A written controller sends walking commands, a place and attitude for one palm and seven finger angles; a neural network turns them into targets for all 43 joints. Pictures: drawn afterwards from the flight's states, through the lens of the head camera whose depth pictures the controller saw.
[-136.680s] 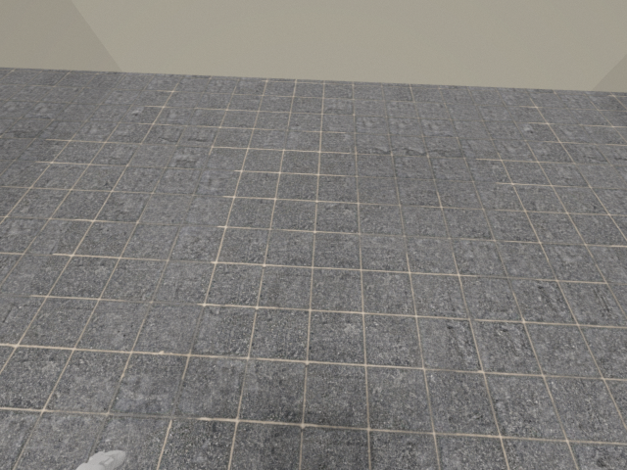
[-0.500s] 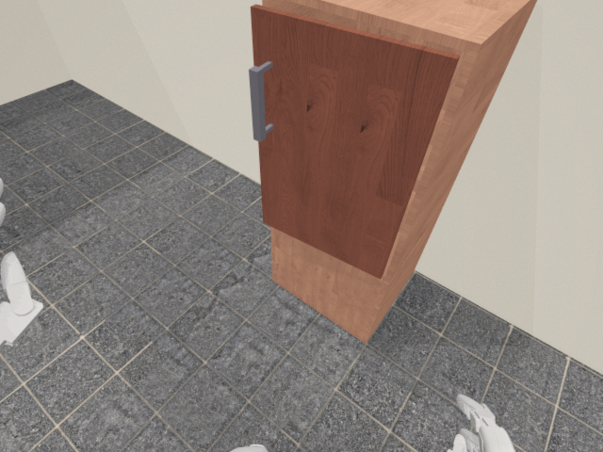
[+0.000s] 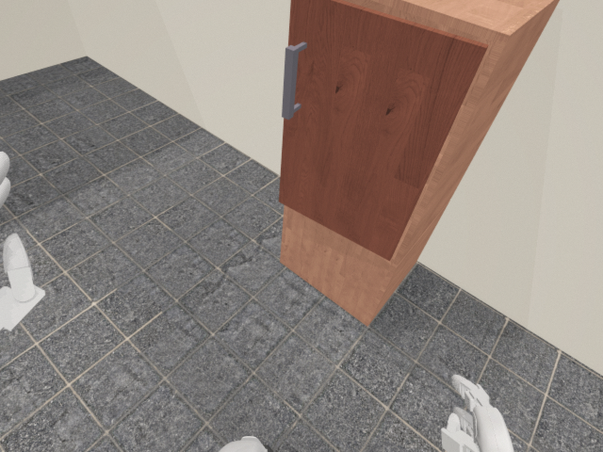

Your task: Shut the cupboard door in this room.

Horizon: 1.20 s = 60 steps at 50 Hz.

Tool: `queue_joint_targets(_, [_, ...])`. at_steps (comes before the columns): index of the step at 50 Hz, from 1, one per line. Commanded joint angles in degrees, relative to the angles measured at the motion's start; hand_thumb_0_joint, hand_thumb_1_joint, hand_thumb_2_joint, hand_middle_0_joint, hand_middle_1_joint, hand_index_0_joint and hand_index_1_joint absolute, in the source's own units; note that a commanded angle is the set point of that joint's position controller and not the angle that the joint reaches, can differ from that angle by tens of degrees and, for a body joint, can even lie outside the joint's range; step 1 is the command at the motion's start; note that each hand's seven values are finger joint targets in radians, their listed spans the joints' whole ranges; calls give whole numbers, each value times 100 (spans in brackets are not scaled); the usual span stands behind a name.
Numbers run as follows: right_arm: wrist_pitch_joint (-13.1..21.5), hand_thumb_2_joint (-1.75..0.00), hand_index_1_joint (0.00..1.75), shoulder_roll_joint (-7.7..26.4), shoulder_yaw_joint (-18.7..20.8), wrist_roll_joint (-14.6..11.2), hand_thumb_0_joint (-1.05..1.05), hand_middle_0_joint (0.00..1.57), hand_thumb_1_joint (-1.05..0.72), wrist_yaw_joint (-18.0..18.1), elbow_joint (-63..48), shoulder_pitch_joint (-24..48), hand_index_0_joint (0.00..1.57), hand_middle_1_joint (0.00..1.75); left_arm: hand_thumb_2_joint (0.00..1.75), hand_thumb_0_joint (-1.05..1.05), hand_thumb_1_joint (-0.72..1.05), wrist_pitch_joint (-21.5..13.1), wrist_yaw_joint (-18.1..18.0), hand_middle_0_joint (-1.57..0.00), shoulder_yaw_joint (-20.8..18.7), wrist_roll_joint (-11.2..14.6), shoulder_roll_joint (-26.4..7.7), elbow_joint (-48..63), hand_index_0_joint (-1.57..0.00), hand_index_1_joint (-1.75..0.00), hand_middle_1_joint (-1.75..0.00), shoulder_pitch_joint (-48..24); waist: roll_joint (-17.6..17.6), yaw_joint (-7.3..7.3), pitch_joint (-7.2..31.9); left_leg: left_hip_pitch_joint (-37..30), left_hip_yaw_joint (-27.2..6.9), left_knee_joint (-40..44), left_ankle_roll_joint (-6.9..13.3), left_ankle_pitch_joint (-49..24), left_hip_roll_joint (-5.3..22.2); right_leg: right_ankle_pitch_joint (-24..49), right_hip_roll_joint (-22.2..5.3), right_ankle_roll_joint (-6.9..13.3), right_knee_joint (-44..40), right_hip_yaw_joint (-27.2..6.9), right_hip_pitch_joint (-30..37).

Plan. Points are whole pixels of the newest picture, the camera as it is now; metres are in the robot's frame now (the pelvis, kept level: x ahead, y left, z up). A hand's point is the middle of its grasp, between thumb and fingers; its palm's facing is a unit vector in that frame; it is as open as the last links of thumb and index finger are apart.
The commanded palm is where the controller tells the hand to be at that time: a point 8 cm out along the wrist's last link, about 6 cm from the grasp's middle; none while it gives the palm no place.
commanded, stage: stop stepping back and stand still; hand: left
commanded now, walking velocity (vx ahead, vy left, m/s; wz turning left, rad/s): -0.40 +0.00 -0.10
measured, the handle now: (294, 81) +0.83 +0.08 +0.08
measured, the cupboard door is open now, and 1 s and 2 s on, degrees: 6 6 6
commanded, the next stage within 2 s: let the arm hang, fingers relaxed in 1.08 s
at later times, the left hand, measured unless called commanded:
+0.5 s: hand out of the picture +0.15 +0.31 +0.19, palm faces +0.33 -0.87 -0.37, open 7.4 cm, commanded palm +0.08 +0.35 +0.20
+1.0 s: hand out of the picture +0.11 +0.34 +0.19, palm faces +0.25 -0.83 -0.49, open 7.4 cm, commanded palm +0.06 +0.38 +0.20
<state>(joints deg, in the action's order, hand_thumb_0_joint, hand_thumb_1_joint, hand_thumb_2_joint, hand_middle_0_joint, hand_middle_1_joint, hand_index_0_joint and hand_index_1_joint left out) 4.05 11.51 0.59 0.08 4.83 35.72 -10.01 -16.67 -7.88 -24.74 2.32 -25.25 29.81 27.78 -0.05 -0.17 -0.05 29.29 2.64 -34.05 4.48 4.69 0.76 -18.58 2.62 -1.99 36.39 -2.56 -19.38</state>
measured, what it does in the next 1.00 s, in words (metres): walks backwards: right foot, then left foot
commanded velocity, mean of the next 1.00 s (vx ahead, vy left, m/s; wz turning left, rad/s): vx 0.10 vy -0.10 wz -0.01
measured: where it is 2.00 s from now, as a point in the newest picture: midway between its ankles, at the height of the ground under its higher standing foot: outside the picture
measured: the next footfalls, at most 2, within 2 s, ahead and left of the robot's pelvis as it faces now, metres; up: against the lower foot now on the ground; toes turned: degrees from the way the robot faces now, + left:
right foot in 0.20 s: -0.09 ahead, -0.12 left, +0.00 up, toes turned -5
left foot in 0.32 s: +0.08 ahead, +0.08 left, +0.00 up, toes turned -3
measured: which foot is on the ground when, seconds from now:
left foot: down 0.00-0.20, up 0.22-0.30, down 0.32-0.52, up 0.54-0.66, down 0.68-1.00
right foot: up 0.00-0.18, down 0.20-0.36, up 0.38-0.52, down 0.54-0.70, up 0.72-0.98, down 1.00-1.00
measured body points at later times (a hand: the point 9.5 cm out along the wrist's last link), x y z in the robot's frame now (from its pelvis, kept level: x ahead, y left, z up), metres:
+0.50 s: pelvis -0.09 +0.06 +0.02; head -0.10 +0.10 +0.47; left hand +0.12 +0.36 +0.21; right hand +0.01 -0.18 -0.05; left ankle +0.04 +0.09 -0.71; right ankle -0.14 -0.03 -0.70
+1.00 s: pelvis -0.12 +0.11 +0.02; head -0.13 +0.13 +0.47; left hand +0.09 +0.38 +0.22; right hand -0.01 -0.12 -0.07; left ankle -0.03 +0.18 -0.72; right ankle -0.18 +0.05 -0.72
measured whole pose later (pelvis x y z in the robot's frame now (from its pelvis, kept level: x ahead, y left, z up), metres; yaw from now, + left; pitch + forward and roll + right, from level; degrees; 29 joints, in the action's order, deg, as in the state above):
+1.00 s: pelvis -0.12 +0.11 +0.02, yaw -10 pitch +1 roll -1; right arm 2.6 7.6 -2.9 1.4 2.9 33.9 -14.4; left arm -7.6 -8.6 -24.6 3.3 -27.1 32.9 35.1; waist 0.9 0.3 2.3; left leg 21.8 5.0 -28.4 1.1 11.0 0.9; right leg -21.3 3.7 4.5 24.3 5.5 -8.5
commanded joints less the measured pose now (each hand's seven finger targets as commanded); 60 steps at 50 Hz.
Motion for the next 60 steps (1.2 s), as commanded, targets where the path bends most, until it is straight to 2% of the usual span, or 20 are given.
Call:
queue_joint_targets(1, [435, -90, 30, 885, 374, 69, 0, 20, -90, 36, -947, 536, 20, 30, 90, 0, 90, -345, -24, -20, -1078, 85, -1118, 1055, -20, -30, -30, -278, -1612, -35, 814, 927, -2174, 3061, 96, 3805, 1966, -818, 449, 184, 1941, 224, 1309])
queue_joint_targets(7, [504, -90, 30, 683, 263, 6, 0, 20, -90, -169, -884, 251, 20, 30, 90, 0, 90, -153, 20, -20, -534, 326, -784, 1336, -20, -30, -30, 237, -1331, -35, 1099, -1075, -617, 2376, -724, 2543, 1146, -1150, 238, 380, -980, 757, 921])
queue_joint_targets(9, [412, -90, 30, 696, 241, 37, 0, 20, -90, -134, -796, 86, 20, 30, 90, 0, 90, -86, -35, -20, -662, 237, -1098, 1449, -20, -30, -30, 18, -155, 51, 810, -1861, 210, 391, -928, 1778, 367, -1109, -714, 826, -2270, -256, -287])
queue_joint_targets(11, [391, -90, 30, 731, 208, 246, 0, 20, -90, -103, -579, 44, 20, 30, 90, 0, 90, -32, -211, -20, -1035, 218, -1501, 1561, -20, -30, -30, -513, 294, 90, 894, -2425, -187, -1442, -761, 1190, 284, -683, -2030, 1360, -2689, -1229, -1485])
queue_joint_targets(13, [321, -90, 30, 665, 209, -31, 0, 20, -90, 5, -689, 117, 20, 30, 90, 0, 90, 376, -191, -20, -444, 210, -881, 1031, -20, -30, -30, -630, 1067, 191, 406, -1919, -578, -1323, -621, 1320, 168, -1291, -1531, 1144, -2036, -757, -1303])
queue_joint_targets(15, [309, -90, 30, 742, 119, -36, 0, 20, -90, 120, -644, 206, 20, 30, 90, 0, 90, 494, -228, -20, -440, 147, -896, 740, -20, -30, -30, -892, -101, 287, -222, -1756, -656, 92, -505, 1518, 280, -1306, -929, 687, -1473, -211, -1246])
queue_joint_targets(17, [447, -90, 30, 785, 84, -88, 0, 20, -90, 176, -765, 254, 20, 30, 90, 0, 90, 421, -232, -20, -559, 130, -997, 929, -20, -30, -30, -857, -1433, 199, -139, -1160, -1918, 2271, -457, 3290, 918, -1182, -79, 265, -409, 378, -396])
queue_joint_targets(20, [518, -90, 30, 693, 120, 48, 0, 20, -90, 59, -835, 187, 20, 30, 90, 0, 90, 368, -192, -20, -790, 190, -1140, 1492, -20, -30, -30, -311, -1804, -21, 371, -516, -2307, 3668, -1281, 4272, 1202, -1182, 522, 332, 833, 544, 775])
queue_joint_targets(24, [420, -90, 30, 677, 168, 36, 0, 20, -90, -123, -947, 126, 20, 30, 90, 0, 90, 463, -127, -20, -651, 177, -969, 1652, -20, -30, -30, 832, -925, -34, 715, -357, -441, 2203, -1155, 2812, 366, -837, 269, 585, -1237, 728, 1946])
queue_joint_targets(28, [194, -90, 30, 693, 202, 63, 0, 20, -90, -142, -680, -32, 20, 30, 90, 0, 90, 355, -254, -20, -1014, 158, -1311, 1409, -20, -30, -30, -61, 1126, 114, 396, -144, -522, -2274, -618, 1698, 222, -1874, -2308, 1721, -2590, -1810, 28])
queue_joint_targets(33, [168, -90, 30, 829, 163, 23, 0, 20, -90, 77, -562, 73, 20, 30, 90, 0, 90, 470, -340, -20, -471, 32, -899, 620, -20, -30, -30, -690, -542, 295, -336, -1437, -337, 484, -322, 2141, 322, -2104, -885, 837, -733, 98, -936])
queue_joint_targets(35, [313, -90, 30, 945, 146, 12, 0, 20, -90, 96, -749, 160, 20, 30, 90, 0, 90, 354, -330, -20, -473, 57, -914, 1104, -20, -30, -30, -936, -1972, 224, -421, -1084, -3178, 2458, 307, 3707, 1671, -1215, 135, 270, 1270, 672, -938])
queue_joint_targets(36, [376, -90, 30, 849, 117, 16, 0, 20, -90, 65, -670, 289, 20, 30, 90, 0, 90, 293, -232, -20, -707, 61, -1268, 1077, -20, -30, -30, -812, -1776, 213, -247, -744, -3472, 2993, 96, 4806, 1851, -1172, 64, 287, 2000, 285, -743])
queue_joint_targets(38, [404, -90, 30, 732, 122, 85, 0, 20, -90, -60, -740, 403, 20, 30, 90, 0, 90, 366, -144, -20, -661, 73, -1081, 1355, -20, -30, -30, -339, -1040, 52, -177, -392, -3001, 3161, -377, 4417, 1722, -708, 84, 336, 2137, 276, -363])
queue_joint_targets(45, [148, -90, 30, 658, 103, 96, 0, 20, -90, -116, -858, 216, 20, 30, 90, 0, 90, 625, -222, -20, -569, 90, -901, 1345, -20, -30, -30, 352, -1386, 58, 289, -394, -907, 2561, -494, 3317, 1115, -813, 343, 440, -651, 1108, 1505])
queue_joint_targets(50, [-10, -90, 30, 580, 104, 138, 0, 20, -90, -42, -774, 49, 20, 30, 90, 0, 90, 663, -265, -20, -895, 179, -1291, 940, -20, -30, -30, -126, 319, 207, 415, -731, -225, -387, -573, 1196, 399, -742, -1611, 1298, -2283, -1200, 779])
queue_joint_targets(53, [37, -90, 30, 637, 130, -56, 0, 20, -90, -73, -751, 206, 20, 30, 90, 0, 90, 719, -281, -20, -411, 144, -775, 543, -20, -30, -30, -105, 799, 112, -110, -348, -378, -1109, -515, 1422, 282, -751, -1791, 1358, -2271, -1380, 367])
queue_joint_targets(58, [203, -90, 30, 690, 78, -58, 0, 20, -90, 37, -730, 302, 20, 30, 90, 0, 90, 466, -307, -20, -422, 34, -957, 1053, -20, -30, -30, -525, -344, 93, 92, -1626, -345, 481, -315, -205, 424, 1549, -1054, 577, -1014, -98, 475])
queue_joint_targets(59, [467, -90, 30, 1591, 339, 77, 0, 20, -90, -522, 293, 107, 20, 30, 90, 0, 90, 1269, 597, -20, 1897, -507, 379, -3455, -20, -30, -30, -345, -589, 396, 11, -1725, -792, -314, -135, -2470, 865, 3008, -1172, 335, 433, 682, -357])
queue_joint_targets(60, [131, -90, 30, 1480, 302, 15, 0, 20, -90, -468, 172, -388, 20, 30, 90, 0, 90, 1712, 720, -20, 1803, -357, 581, -3476, -20, -30, -30, -285, -858, 288, 389, -1581, -1499, 175, 256, -3370, 1110, 1441, -621, 196, 1059, 548, -82])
